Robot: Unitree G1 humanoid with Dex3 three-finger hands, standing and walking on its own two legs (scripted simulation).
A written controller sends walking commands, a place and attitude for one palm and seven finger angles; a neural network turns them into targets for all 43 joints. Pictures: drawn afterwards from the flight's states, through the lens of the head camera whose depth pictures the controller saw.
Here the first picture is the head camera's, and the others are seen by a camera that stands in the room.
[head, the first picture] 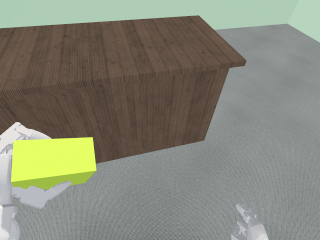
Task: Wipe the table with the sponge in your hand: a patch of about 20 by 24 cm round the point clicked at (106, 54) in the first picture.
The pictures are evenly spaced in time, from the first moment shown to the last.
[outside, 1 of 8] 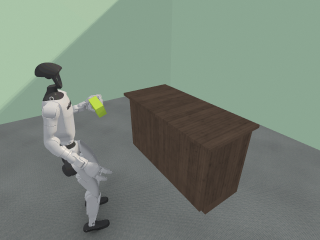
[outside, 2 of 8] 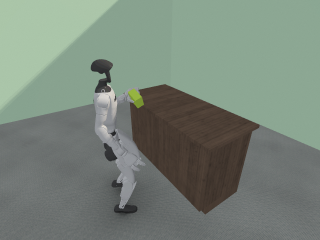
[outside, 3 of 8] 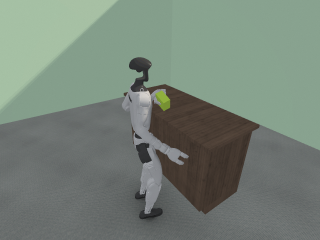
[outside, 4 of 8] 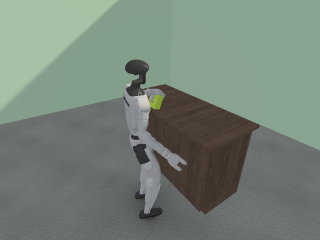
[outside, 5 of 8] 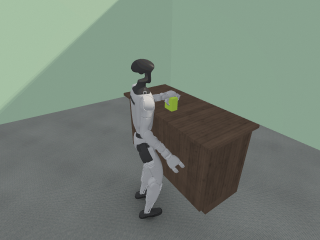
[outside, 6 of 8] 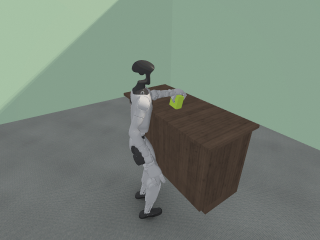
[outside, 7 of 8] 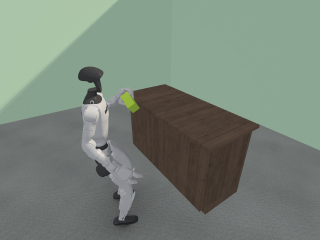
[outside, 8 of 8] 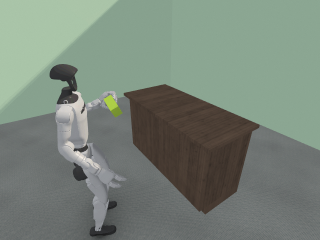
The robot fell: no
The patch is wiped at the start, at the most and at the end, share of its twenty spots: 0.00 1.00 1.00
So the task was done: yes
